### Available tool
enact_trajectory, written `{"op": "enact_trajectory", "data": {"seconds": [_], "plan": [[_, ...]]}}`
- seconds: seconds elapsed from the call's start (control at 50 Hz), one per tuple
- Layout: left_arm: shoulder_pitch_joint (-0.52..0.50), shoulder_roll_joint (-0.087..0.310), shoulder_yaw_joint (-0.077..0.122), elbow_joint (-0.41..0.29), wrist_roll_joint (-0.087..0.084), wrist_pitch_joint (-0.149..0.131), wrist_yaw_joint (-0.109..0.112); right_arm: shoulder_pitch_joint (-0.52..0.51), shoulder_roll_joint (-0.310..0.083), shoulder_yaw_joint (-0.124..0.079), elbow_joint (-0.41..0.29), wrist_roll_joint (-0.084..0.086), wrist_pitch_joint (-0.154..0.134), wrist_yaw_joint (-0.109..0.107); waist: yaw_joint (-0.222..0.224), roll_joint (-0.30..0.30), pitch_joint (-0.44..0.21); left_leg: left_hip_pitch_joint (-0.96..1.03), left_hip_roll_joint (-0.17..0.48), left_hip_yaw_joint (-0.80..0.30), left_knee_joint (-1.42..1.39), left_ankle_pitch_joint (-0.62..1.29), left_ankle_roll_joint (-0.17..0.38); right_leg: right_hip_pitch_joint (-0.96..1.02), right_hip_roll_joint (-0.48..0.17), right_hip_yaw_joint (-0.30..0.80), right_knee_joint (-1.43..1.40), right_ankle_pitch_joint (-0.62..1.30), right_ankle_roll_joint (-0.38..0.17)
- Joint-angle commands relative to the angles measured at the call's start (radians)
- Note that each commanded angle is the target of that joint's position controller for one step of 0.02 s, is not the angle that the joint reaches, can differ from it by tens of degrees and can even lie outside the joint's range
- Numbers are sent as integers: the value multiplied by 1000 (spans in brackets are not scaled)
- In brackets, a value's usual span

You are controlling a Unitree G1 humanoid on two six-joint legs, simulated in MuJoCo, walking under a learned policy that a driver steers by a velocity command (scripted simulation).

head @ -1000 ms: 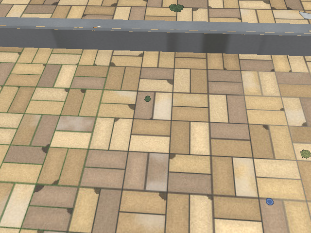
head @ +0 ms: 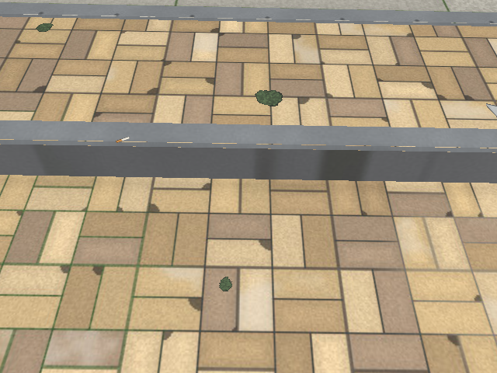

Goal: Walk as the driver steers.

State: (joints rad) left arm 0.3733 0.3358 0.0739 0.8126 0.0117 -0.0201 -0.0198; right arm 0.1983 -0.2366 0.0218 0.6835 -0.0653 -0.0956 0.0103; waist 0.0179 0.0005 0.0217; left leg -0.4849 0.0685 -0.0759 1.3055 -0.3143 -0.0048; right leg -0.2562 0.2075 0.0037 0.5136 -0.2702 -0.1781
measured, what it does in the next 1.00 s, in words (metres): walks ahead: left foot, then right foot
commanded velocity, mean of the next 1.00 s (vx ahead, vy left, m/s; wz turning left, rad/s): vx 0.96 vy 0.00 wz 0.02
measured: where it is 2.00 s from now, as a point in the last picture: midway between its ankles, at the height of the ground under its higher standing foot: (267, 106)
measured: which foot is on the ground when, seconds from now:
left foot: up 0.00-0.26, down 0.28-0.72, up 0.74-1.00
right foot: down 0.00-0.30, up 0.32-0.70, down 0.72-1.00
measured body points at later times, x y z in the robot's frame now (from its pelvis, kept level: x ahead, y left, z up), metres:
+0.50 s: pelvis +0.49 +0.03 +0.01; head +0.50 +0.02 +0.46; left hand +0.70 +0.25 -0.08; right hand +0.41 -0.25 -0.11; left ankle +0.46 +0.12 -0.73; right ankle +0.48 -0.10 -0.64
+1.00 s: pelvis +0.94 -0.06 +0.01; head +0.97 -0.07 +0.46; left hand +0.91 +0.22 -0.11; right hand +1.14 -0.32 -0.09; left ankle +1.00 +0.04 -0.55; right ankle +0.86 -0.16 -0.73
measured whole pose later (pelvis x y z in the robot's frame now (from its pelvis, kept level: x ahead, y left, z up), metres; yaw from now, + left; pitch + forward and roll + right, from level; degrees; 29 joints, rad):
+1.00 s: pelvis +0.94 -0.06 +0.01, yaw +4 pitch +1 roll -1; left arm 0.43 0.29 0.04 0.90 0.04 -0.11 -0.01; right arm 0.11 -0.32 -0.06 0.75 -0.02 0.01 0.00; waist 0.04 0.04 0.03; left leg -0.89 0.05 0.06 1.58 -0.40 0.08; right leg -0.03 -0.02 -0.23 0.34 -0.32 0.00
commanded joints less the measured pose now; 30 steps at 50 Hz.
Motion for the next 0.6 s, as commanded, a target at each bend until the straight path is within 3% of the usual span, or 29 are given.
{"op": "enact_trajectory", "data": {"seconds": [0.02,0.06,0.1,0.12,0.14,0.18,0.22,0.24,0.26,0.28,0.3,0.32,0.34,0.36,0.38,0.42,0.46,0.5,0.54,0.56,0.6], "plan": [[5,111,22,-64,-12,-46,9,-7,-129,-25,-86,-20,31,5,-51,35,73,-193,55,32,-140,-25,-36,-14,-257,393,-347,23,-162],[21,106,17,-58,-11,-61,10,-141,-110,-11,-140,-6,34,20,-17,5,127,-177,51,98,-331,143,-47,-87,-216,326,-408,146,-132],[60,94,15,-39,-21,-71,6,-221,-79,3,-154,7,26,35,29,-15,122,-77,25,132,-547,354,-30,-87,-187,259,-418,345,-79],[103,92,13,-21,-30,-76,3,-249,-71,5,-151,10,23,38,59,-8,105,-39,-1,157,-608,434,-12,-42,-194,246,-428,474,-54],[115,111,16,-13,-34,-83,4,-263,-68,5,-155,20,19,37,74,-43,86,-2,-13,156,-666,508,4,6,-226,261,-433,557,-40],[124,134,17,7,-28,-88,12,-281,-101,-6,-151,23,16,29,79,-37,56,6,-45,158,-747,512,38,176,-252,238,-394,749,-16],[108,184,25,13,-14,-88,25,-204,-152,-29,-130,22,13,16,27,-80,-31,110,-108,157,-780,393,66,313,-288,234,-245,1064,13],[92,209,30,15,4,-84,29,-77,-197,-50,-94,32,12,4,-42,-101,-109,229,-131,136,-765,305,81,350,-308,238,-95,1180,29],[42,220,32,13,22,-74,32,115,-233,-70,-38,43,16,-14,-154,-103,-190,402,-123,133,-777,236,93,314,-304,215,125,1176,37],[-13,178,23,4,36,-74,34,333,-277,-94,20,35,22,-38,-262,-77,-263,644,-34,69,-719,96,112,140,-266,186,412,996,40],[126,4,-17,-38,-8,-78,25,375,-377,-126,29,-13,18,-43,-149,260,-385,914,280,-456,-773,-198,251,-218,-105,108,902,177,91],[112,39,-29,-40,-14,-89,19,320,-320,-122,30,9,22,-16,-141,295,-441,916,314,-824,-989,-299,288,-365,-59,141,986,-136,79],[8,69,-28,-51,-8,-83,22,200,-250,-114,25,18,16,-6,-110,150,-240,765,277,-668,-1012,-325,276,-442,-151,152,962,-39,65],[-74,79,-33,-64,7,-79,14,173,-190,-103,39,24,11,1,-106,13,-150,624,245,-542,-1027,-239,266,-431,-186,135,910,1,63],[-137,63,-36,-82,18,-73,3,176,-151,-92,67,18,7,1,-89,-33,-71,510,195,-433,-1053,-150,233,-418,-209,130,855,-1,58],[-133,20,-52,-103,34,-51,-17,200,-107,-74,122,21,-4,-2,-27,26,-6,379,155,-327,-1101,-86,218,-402,-238,140,793,-28,72],[-175,-2,-65,-129,39,-38,-27,220,-125,-75,154,42,-22,1,1,48,52,327,143,-253,-1175,-61,213,-461,-270,130,707,-29,89],[-287,10,-76,-178,42,-40,-35,219,-151,-80,163,48,-35,8,2,49,110,272,110,-147,-1255,53,211,-494,-295,68,549,88,109],[-371,2,-90,-207,35,-52,-48,214,-158,-83,168,58,-44,16,-6,24,121,231,45,-19,-1291,217,186,-403,-304,-3,321,253,119],[-414,-20,-103,-224,25,-58,-56,226,-170,-86,175,64,-52,16,-17,41,131,181,52,3,-1336,304,183,-297,-301,-38,206,334,111],[-482,-21,-105,-229,21,-64,-54,285,-183,-87,208,77,-60,18,-48,9,138,247,61,29,-1374,515,171,-205,-265,-82,102,451,96]]}}
Velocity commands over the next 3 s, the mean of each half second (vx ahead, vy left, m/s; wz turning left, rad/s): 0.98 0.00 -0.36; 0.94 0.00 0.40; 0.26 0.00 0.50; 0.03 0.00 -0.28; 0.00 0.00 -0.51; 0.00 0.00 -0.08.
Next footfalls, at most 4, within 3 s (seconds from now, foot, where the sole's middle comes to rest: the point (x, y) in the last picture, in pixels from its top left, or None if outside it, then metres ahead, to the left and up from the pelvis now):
0.28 left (214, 364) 0.50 0.12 -0.76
0.72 right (314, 238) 0.90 -0.17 -0.76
1.16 left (250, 115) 1.29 0.04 -0.60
1.86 right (290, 86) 1.45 -0.10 -0.60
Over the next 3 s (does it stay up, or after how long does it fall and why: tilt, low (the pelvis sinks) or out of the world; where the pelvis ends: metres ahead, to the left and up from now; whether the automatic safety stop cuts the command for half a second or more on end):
stays up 1.34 -0.01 0.17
